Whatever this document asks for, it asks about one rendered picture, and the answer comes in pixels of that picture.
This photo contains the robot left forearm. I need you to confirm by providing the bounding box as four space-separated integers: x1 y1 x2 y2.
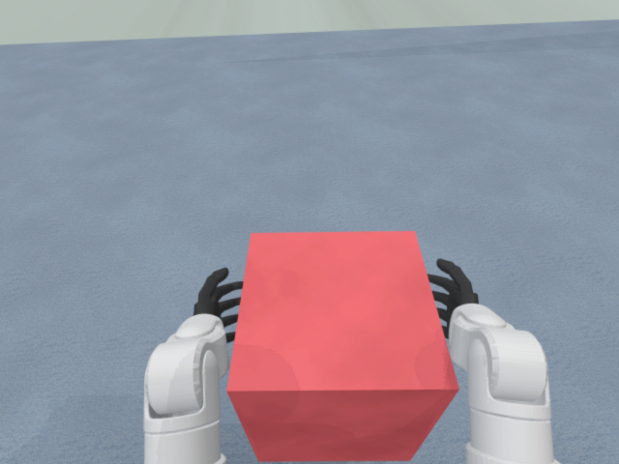
143 314 230 464

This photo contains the robot left hand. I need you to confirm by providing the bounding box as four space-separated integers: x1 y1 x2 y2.
193 268 244 343

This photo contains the robot right forearm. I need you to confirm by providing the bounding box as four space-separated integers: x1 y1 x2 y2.
449 304 561 464

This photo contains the robot right hand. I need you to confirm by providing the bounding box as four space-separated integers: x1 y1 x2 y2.
427 259 479 339

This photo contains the carton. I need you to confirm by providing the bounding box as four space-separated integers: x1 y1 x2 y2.
226 231 459 462

